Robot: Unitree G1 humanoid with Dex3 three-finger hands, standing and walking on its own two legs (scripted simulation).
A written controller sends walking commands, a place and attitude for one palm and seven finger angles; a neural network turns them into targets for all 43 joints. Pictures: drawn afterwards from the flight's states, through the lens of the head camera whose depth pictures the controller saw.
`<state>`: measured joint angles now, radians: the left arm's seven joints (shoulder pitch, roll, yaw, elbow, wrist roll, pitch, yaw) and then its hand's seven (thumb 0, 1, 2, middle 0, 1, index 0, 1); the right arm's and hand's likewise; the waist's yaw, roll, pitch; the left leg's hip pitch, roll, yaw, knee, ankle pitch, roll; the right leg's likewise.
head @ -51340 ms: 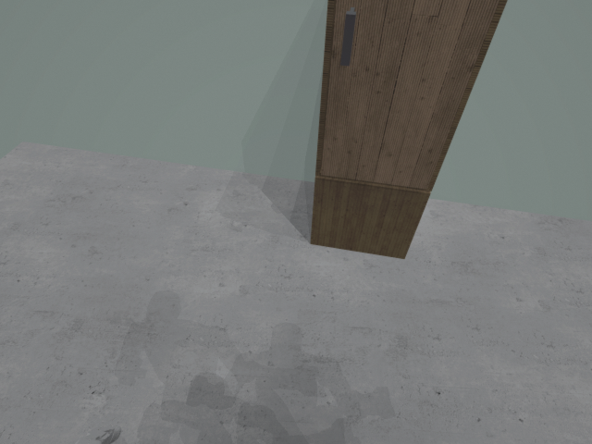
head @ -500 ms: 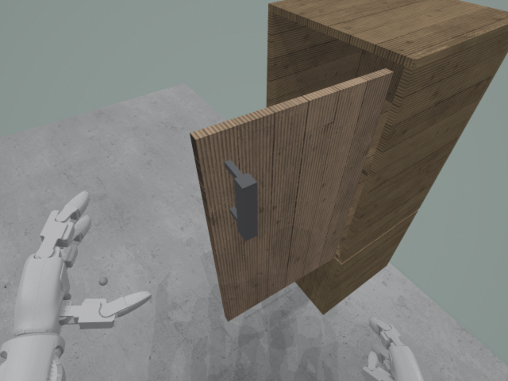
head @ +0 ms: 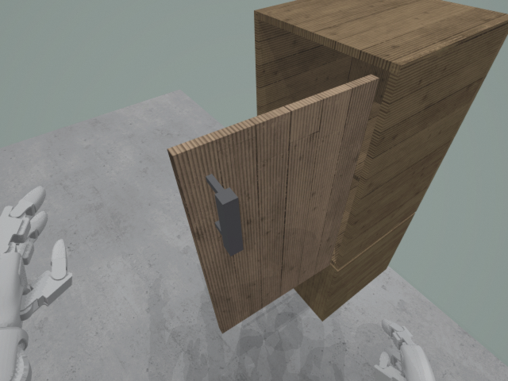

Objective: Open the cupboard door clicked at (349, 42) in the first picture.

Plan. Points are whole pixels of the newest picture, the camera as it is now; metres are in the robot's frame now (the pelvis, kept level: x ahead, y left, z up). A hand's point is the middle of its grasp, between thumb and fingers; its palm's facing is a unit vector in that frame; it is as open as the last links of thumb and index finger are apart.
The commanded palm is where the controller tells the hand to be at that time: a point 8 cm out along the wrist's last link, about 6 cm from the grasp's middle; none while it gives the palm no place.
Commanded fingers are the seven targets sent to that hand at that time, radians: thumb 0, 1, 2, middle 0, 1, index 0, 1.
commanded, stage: draw the hand back to the body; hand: left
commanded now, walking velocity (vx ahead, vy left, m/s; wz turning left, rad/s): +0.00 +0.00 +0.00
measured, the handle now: (223, 214) +0.32 +0.09 +0.13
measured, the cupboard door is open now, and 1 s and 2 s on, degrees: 87 87 87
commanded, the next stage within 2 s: step back with the hand held close in 0.26 s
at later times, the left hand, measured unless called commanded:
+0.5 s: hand (56, 282) +0.17 +0.26 +0.16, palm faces +0.43 -0.79 -0.43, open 7.4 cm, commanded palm +0.12 +0.30 +0.17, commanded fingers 0.00 0.90 0.90 -0.20 -0.30 -0.20 -0.30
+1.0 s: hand out of the picture +0.10 +0.29 +0.15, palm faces +0.41 -0.77 -0.49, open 7.4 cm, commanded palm +0.04 +0.33 +0.17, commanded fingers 0.00 0.90 0.90 -0.20 -0.30 -0.20 -0.30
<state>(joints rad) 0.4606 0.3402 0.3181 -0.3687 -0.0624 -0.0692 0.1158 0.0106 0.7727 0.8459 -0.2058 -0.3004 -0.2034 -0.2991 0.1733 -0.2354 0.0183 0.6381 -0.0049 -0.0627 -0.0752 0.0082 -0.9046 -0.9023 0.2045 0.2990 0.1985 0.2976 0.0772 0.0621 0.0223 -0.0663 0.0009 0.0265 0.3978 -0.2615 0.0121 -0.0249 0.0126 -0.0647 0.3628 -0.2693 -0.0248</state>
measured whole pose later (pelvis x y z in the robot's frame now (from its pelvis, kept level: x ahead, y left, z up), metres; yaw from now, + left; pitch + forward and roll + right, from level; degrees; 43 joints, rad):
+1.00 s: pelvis -0.10 +0.03 -0.02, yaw +0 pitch -1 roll -2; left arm 0.56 0.42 0.41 -0.52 -0.02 -0.18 0.15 0.01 0.89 0.90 -0.21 -0.30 -0.21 -0.30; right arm 0.21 -0.21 0.01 0.55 0.00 -0.04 -0.09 0.01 -0.90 -0.90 0.21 0.30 0.20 0.30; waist 0.01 0.01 0.04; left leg -0.38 -0.02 0.04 0.58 -0.19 0.06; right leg -0.34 -0.01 -0.05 0.56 -0.23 0.01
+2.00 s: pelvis -0.28 +0.05 -0.01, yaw -3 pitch -1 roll +0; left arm 0.62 0.45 0.41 -0.53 -0.04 -0.17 0.13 0.02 0.89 0.90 -0.21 -0.30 -0.21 -0.30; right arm 0.28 -0.19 0.02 0.62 -0.02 -0.12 -0.06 0.01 -0.90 -0.90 0.21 0.30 0.20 0.30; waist -0.05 -0.04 -0.01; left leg -0.36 -0.05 0.03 0.42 -0.14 0.02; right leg -0.19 0.04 -0.06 0.53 -0.47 -0.05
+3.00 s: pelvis -0.33 +0.09 -0.01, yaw +4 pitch -1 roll -1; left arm 0.28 0.20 0.02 0.97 0.01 0.04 0.01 -0.01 0.99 0.90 -0.21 -0.30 -0.21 -0.30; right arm 0.26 -0.20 0.00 0.99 -0.03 0.04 -0.02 0.00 -0.91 -0.90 0.20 0.30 0.20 0.30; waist 0.01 -0.01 0.08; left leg -0.28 0.04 -0.03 0.56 -0.26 -0.03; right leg -0.25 -0.05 -0.15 0.53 -0.25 -0.01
